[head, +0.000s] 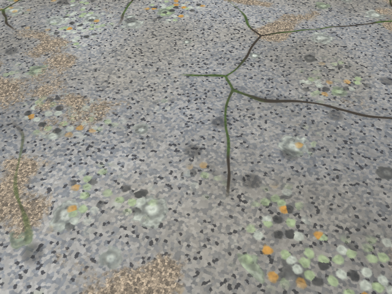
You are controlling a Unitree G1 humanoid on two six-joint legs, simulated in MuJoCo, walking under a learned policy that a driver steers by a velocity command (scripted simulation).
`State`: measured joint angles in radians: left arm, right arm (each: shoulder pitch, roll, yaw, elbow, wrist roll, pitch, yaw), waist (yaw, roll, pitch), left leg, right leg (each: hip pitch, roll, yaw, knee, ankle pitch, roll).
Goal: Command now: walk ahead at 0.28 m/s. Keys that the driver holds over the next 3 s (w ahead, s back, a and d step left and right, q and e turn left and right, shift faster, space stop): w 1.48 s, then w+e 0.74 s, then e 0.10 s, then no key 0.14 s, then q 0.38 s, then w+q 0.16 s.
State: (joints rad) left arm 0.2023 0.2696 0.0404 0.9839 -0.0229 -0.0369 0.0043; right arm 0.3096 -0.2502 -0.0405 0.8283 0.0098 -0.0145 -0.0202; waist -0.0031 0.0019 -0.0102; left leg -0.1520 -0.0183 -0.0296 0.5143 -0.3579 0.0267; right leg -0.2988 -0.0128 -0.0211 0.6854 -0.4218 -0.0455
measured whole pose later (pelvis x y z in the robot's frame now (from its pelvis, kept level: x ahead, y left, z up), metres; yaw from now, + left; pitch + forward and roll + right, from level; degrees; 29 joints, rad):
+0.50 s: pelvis +0.21 -0.01 -0.01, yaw +0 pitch +2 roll +0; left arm 0.45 0.25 0.03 1.05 -0.01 -0.07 0.01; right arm -0.03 -0.24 -0.03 0.71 0.03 -0.08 0.04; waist 0.11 0.02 0.04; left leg -0.58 0.03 0.03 0.53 0.01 0.04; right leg 0.18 0.02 -0.02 0.16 -0.37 -0.02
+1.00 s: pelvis +0.49 +0.01 +0.01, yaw +0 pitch +1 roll +3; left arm 0.03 0.26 0.03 0.84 -0.01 -0.08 -0.02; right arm 0.37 -0.26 -0.05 0.96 0.02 -0.08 0.00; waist -0.08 -0.04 0.02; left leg 0.05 -0.07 0.04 0.19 -0.27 0.04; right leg -0.63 -0.10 0.02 0.56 0.08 -0.01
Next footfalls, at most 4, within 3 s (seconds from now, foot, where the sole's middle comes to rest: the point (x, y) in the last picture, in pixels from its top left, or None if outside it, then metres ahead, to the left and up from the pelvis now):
0.54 left None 0.43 0.11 -0.77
1.08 right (240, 243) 0.74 -0.13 -0.77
1.64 left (178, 178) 1.04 0.11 -0.77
2.16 right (243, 140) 1.27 -0.19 -0.77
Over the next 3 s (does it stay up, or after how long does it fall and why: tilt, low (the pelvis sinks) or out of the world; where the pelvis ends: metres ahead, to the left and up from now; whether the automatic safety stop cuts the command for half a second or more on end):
stays up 1.38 -0.16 0.00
